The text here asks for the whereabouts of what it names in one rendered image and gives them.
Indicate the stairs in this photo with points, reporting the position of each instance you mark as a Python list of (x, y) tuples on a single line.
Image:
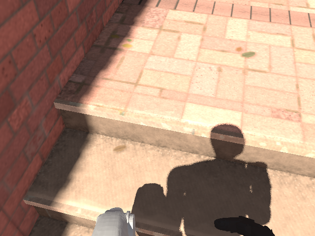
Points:
[(168, 190)]

